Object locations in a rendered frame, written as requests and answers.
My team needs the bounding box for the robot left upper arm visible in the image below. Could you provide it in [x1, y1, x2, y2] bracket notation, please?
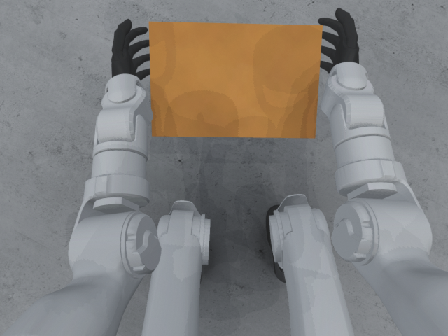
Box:
[2, 211, 162, 336]

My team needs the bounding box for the carton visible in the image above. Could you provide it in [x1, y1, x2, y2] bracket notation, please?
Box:
[149, 22, 323, 139]

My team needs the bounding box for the right robot foot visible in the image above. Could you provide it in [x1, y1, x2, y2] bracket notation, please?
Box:
[266, 205, 286, 283]

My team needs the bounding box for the robot right forearm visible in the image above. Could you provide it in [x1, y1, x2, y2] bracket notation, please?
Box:
[320, 62, 433, 246]

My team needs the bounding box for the robot left forearm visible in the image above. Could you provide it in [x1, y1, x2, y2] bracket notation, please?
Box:
[68, 73, 153, 267]

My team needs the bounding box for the left robot hand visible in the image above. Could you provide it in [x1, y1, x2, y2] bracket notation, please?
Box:
[111, 19, 151, 81]

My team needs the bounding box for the robot left thigh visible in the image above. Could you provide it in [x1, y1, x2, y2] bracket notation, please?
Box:
[141, 210, 211, 336]

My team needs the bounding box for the right robot hand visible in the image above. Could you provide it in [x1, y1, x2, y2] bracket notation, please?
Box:
[318, 8, 359, 73]

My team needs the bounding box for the robot right upper arm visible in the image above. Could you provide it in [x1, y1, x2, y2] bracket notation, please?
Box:
[331, 198, 448, 336]

